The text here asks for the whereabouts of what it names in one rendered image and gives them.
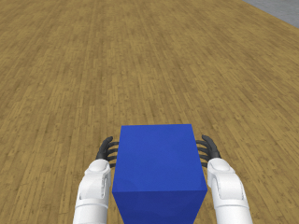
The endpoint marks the right robot hand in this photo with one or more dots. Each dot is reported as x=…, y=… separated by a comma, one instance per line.
x=211, y=150

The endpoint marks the left robot forearm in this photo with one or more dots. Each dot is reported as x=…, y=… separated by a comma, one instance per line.
x=93, y=194

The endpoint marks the carton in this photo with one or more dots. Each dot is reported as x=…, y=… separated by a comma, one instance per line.
x=158, y=176

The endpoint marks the left robot hand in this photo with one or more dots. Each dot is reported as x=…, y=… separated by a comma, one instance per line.
x=104, y=151

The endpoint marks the right robot forearm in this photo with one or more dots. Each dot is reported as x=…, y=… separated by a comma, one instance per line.
x=228, y=193

